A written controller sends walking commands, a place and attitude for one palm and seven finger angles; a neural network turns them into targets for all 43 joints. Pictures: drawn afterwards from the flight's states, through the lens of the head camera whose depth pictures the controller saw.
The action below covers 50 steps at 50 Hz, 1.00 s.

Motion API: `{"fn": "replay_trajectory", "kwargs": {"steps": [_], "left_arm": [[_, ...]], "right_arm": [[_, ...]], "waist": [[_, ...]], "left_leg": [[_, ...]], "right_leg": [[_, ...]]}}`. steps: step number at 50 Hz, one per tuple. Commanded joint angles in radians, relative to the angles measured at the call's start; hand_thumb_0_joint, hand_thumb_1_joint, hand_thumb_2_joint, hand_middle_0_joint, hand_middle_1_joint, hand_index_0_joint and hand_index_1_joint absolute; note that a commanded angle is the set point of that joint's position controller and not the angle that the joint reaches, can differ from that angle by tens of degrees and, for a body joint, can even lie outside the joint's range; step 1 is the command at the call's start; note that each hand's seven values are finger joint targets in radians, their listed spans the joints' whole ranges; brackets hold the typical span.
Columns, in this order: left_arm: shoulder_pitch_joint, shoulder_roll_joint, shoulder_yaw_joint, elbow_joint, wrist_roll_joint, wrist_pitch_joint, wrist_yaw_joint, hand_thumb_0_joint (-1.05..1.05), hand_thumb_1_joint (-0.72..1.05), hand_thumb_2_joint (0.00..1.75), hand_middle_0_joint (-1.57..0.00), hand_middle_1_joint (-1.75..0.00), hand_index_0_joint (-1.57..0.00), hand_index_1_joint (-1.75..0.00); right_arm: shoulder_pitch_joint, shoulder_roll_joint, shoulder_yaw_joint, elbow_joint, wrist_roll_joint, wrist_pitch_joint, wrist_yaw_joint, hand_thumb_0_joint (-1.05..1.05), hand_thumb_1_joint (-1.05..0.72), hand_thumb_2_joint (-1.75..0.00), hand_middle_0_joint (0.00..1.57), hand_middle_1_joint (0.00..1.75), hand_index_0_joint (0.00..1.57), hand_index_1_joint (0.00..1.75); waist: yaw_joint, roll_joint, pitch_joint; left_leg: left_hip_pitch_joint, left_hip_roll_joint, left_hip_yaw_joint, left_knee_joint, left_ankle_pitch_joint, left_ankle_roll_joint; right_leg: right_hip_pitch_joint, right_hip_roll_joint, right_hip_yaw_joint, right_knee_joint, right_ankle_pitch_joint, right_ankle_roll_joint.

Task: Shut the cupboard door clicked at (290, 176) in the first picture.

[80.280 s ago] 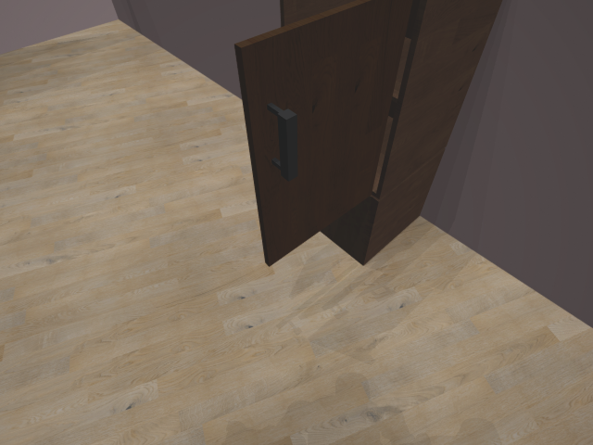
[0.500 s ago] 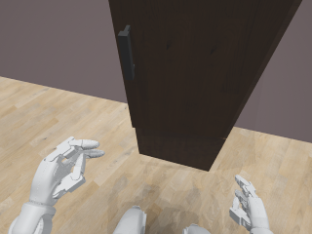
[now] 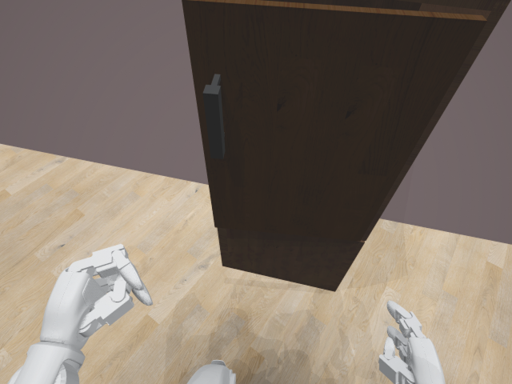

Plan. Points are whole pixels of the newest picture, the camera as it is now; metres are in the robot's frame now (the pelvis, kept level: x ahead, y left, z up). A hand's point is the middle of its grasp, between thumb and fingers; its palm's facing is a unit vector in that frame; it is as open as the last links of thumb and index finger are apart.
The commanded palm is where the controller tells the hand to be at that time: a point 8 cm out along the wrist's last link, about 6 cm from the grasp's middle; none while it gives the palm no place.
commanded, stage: raise the hand and make a fist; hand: left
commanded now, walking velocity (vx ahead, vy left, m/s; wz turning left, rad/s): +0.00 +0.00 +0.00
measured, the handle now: (217, 117) +0.52 +0.12 +0.12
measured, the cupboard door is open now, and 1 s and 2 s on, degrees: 8 8 8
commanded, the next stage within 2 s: bring the fist close to the handle in 0.78 s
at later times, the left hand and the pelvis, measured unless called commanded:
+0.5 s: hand (120, 273) +0.22 +0.19 +0.13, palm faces +0.00 -1.00 -0.04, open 3.1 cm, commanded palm +0.20 +0.23 +0.13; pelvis +0.00 -0.01 +0.02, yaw +1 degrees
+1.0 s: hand (146, 269) +0.23 +0.16 +0.12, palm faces +0.01 -1.00 -0.05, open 3.1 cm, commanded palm +0.23 +0.20 +0.13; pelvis +0.00 -0.03 +0.02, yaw +1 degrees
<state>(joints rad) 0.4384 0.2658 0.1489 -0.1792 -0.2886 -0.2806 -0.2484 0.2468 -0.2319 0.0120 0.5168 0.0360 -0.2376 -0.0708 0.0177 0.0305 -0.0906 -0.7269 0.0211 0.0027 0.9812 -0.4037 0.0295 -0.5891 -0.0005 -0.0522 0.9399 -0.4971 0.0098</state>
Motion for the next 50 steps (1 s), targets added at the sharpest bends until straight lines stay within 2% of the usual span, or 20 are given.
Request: {"fn": "replay_trajectory", "kwargs": {"steps": [1,4,6,7,11,15,16,20,21,24,26,29,31,35,37,41,44,46,47,50], "left_arm": [[-0.067,0.089,0.097,-0.227,-0.031,-0.048,0.043,0.0,0.9,0.9,-1.24,-1.44,-1.24,-1.44],[-0.08,0.057,0.017,-0.176,-0.012,0.023,0.009,0.0,0.9,0.9,-1.3,-1.5,-1.3,-1.5],[-0.113,0.076,0.019,-0.147,-0.004,0.066,-0.012,0.0,0.9,0.9,-1.3,-1.5,-1.3,-1.5],[-0.132,0.085,0.016,-0.167,-0.001,0.08,-0.018,0.0,0.9,0.9,-1.3,-1.5,-1.3,-1.5],[-0.233,0.187,0.132,-0.257,-0.011,0.072,0.005,0.0,0.9,0.9,-1.3,-1.5,-1.3,-1.5],[-0.247,0.161,0.151,-0.283,-0.033,0.026,0.029,0.0,0.9,0.9,-1.3,-1.5,-1.3,-1.5],[-0.241,0.164,0.149,-0.258,-0.031,0.03,0.029,0.0,0.9,0.9,-1.3,-1.5,-1.3,-1.5],[-0.206,0.103,0.078,-0.146,-0.042,0.089,-0.019,0.0,0.9,0.9,-1.3,-1.5,-1.3,-1.5],[-0.173,0.092,0.066,-0.106,-0.039,0.111,-0.032,0.0,0.9,0.9,-1.3,-1.5,-1.3,-1.5],[-0.185,0.109,0.068,-0.116,-0.041,0.147,-0.054,0.0,0.9,0.9,-1.3,-1.5,-1.3,-1.5],[-0.203,0.166,0.129,-0.141,-0.042,0.136,-0.038,0.0,0.9,0.9,-1.3,-1.5,-1.3,-1.5],[-0.262,0.175,0.166,-0.238,-0.047,0.064,-0.003,0.0,0.9,0.9,-1.3,-1.5,-1.3,-1.5],[-0.264,0.183,0.178,-0.235,-0.042,0.02,0.022,0.0,0.9,0.9,-1.3,-1.5,-1.3,-1.5],[-0.222,0.115,0.105,-0.162,-0.037,0.0,0.007,0.0,0.9,0.9,-1.3,-1.5,-1.3,-1.5],[-0.186,0.094,0.068,-0.12,-0.034,0.033,-0.019,0.0,0.9,0.9,-1.3,-1.5,-1.3,-1.5],[-0.182,0.15,0.107,-0.111,-0.041,0.083,-0.045,0.0,0.9,0.9,-1.3,-1.5,-1.3,-1.5],[-0.243,0.16,0.14,-0.182,-0.05,0.06,-0.026,0.0,0.9,0.9,-1.3,-1.5,-1.3,-1.5],[-0.349,0.165,0.137,-0.203,-0.044,0.026,0.006,0.0,0.9,0.9,-1.3,-1.5,-1.3,-1.5],[-0.388,0.125,0.102,-0.191,-0.039,0.014,0.015,0.0,0.9,0.9,-1.3,-1.5,-1.3,-1.5],[-0.445,0.078,0.045,-0.115,-0.022,-0.001,0.026,0.0,0.9,0.9,-1.3,-1.5,-1.3,-1.5]], "right_arm": [[-0.049,-0.123,-0.033,-0.156,-0.001,-0.037,0.003,0.0,-0.9,-0.9,0.2,0.3,0.2,0.3],[-0.04,-0.131,-0.025,-0.165,0.008,-0.03,0.006,0.0,-0.9,-0.9,0.2,0.3,0.2,0.3],[-0.037,-0.14,-0.021,-0.166,0.012,-0.026,0.002,0.0,-0.9,-0.9,0.2,0.3,0.2,0.3],[-0.041,-0.139,-0.018,-0.173,0.014,-0.027,-0.001,0.0,-0.9,-0.9,0.2,0.3,0.2,0.3],[-0.058,-0.135,-0.006,-0.175,0.002,-0.03,-0.01,0.0,-0.9,-0.9,0.2,0.3,0.2,0.3],[-0.065,-0.12,0.004,-0.16,0.001,-0.043,-0.006,0.0,-0.9,-0.9,0.2,0.3,0.2,0.3],[-0.065,-0.125,0.004,-0.15,0.001,-0.044,-0.004,0.0,-0.9,-0.9,0.2,0.3,0.2,0.3],[-0.065,-0.134,0.0,-0.134,0.014,-0.053,-0.002,0.0,-0.9,-0.9,0.2,0.3,0.2,0.3],[-0.064,-0.138,-0.003,-0.133,0.016,-0.054,-0.001,0.0,-0.9,-0.9,0.2,0.3,0.2,0.3],[-0.067,-0.141,-0.009,-0.143,0.019,-0.054,-0.006,0.0,-0.9,-0.9,0.2,0.3,0.2,0.3],[-0.071,-0.145,-0.013,-0.14,0.014,-0.053,-0.01,0.0,-0.9,-0.9,0.2,0.3,0.2,0.3],[-0.077,-0.13,-0.011,-0.143,0.003,-0.059,-0.007,0.0,-0.9,-0.9,0.2,0.3,0.2,0.3],[-0.071,-0.129,-0.011,-0.126,0.001,-0.062,-0.004,0.0,-0.9,-0.9,0.2,0.3,0.2,0.3],[-0.068,-0.131,-0.014,-0.113,0.007,-0.067,0.006,0.0,-0.9,-0.9,0.2,0.3,0.2,0.3],[-0.062,-0.136,-0.018,-0.114,0.012,-0.064,0.006,0.0,-0.9,-0.9,0.2,0.3,0.2,0.3],[-0.065,-0.144,-0.023,-0.123,0.013,-0.055,-0.006,0.0,-0.9,-0.9,0.2,0.3,0.2,0.3],[-0.077,-0.134,-0.019,-0.132,0.009,-0.053,-0.009,0.0,-0.9,-0.9,0.2,0.3,0.2,0.3],[-0.074,-0.134,-0.016,-0.114,0.004,-0.056,-0.011,0.0,-0.9,-0.9,0.2,0.3,0.2,0.3],[-0.078,-0.128,-0.013,-0.11,0.004,-0.058,-0.01,0.0,-0.9,-0.9,0.2,0.3,0.2,0.3],[-0.067,-0.131,-0.014,-0.084,0.006,-0.063,-0.008,0.0,-0.9,-0.9,0.2,0.3,0.2,0.3]], "waist": [[0.002,0.056,-0.146],[-0.02,0.054,-0.08],[-0.021,0.018,-0.057],[-0.019,0.031,-0.065],[0.006,0.061,-0.125],[0.012,0.085,-0.153],[0.007,0.061,-0.14],[-0.002,0.044,-0.067],[0.001,0.005,-0.056],[0.003,-0.012,-0.045],[0.01,-0.059,-0.069],[0.017,0.004,-0.13],[0.012,0.005,-0.116],[-0.004,0.049,-0.07],[-0.01,0.016,-0.053],[-0.005,-0.07,-0.058],[0.005,-0.021,-0.09],[-0.013,-0.03,-0.084],[-0.021,0.003,-0.078],[-0.038,0.008,-0.07]], "left_leg": [[0.278,0.003,-0.09,-0.236,0.136,-0.017],[0.274,0.007,-0.096,-0.267,0.079,-0.016],[0.269,0.005,-0.096,-0.282,0.052,-0.011],[0.283,0.004,-0.091,-0.286,0.056,-0.009],[0.333,-0.003,-0.092,-0.304,0.083,-0.012],[0.381,-0.004,-0.086,-0.315,0.129,-0.019],[0.371,-0.004,-0.084,-0.314,0.123,-0.016],[0.347,-0.01,-0.068,-0.327,0.098,-0.013],[0.332,-0.011,-0.063,-0.323,0.107,-0.009],[0.332,-0.018,-0.052,-0.327,0.109,-0.006],[0.33,-0.019,-0.044,-0.315,0.129,-0.003],[0.372,-0.024,-0.037,-0.308,0.179,-0.005],[0.362,-0.021,-0.034,-0.297,0.174,-0.006],[0.346,-0.025,-0.027,-0.289,0.142,-0.008],[0.319,-0.025,-0.022,-0.278,0.14,-0.005],[0.298,-0.025,-0.023,-0.262,0.145,0.0],[0.327,-0.026,-0.023,-0.273,0.175,-0.003],[0.337,-0.023,-0.027,-0.268,0.176,-0.001],[0.346,-0.024,-0.028,-0.271,0.164,-0.001],[0.366,-0.022,-0.036,-0.276,0.15,-0.002]], "right_leg": [[-0.003,0.045,-0.041,-0.143,0.2,-0.034],[-0.014,0.041,-0.038,-0.181,0.177,-0.027],[0.007,0.04,-0.031,-0.209,0.16,-0.026],[0.014,0.037,-0.027,-0.219,0.163,-0.026],[0.07,0.039,-0.024,-0.231,0.171,-0.032],[0.094,0.041,-0.031,-0.238,0.201,-0.037],[0.101,0.042,-0.029,-0.247,0.198,-0.034],[0.099,0.034,-0.019,-0.289,0.192,-0.027],[0.112,0.031,-0.012,-0.301,0.195,-0.024],[0.115,0.022,0.002,-0.323,0.191,-0.018],[0.14,0.019,0.02,-0.332,0.187,-0.015],[0.153,0.02,0.014,-0.305,0.235,-0.02],[0.145,0.023,0.022,-0.304,0.223,-0.021],[0.114,0.017,0.032,-0.311,0.203,-0.02],[0.121,0.006,0.056,-0.332,0.2,-0.011],[0.143,-0.011,0.099,-0.359,0.188,0.006],[0.156,-0.003,0.073,-0.335,0.231,-0.003],[0.134,0.005,0.065,-0.324,0.231,-0.004],[0.116,0.008,0.055,-0.319,0.218,-0.008],[0.076,0.015,0.032,-0.302,0.219,-0.012]]}}
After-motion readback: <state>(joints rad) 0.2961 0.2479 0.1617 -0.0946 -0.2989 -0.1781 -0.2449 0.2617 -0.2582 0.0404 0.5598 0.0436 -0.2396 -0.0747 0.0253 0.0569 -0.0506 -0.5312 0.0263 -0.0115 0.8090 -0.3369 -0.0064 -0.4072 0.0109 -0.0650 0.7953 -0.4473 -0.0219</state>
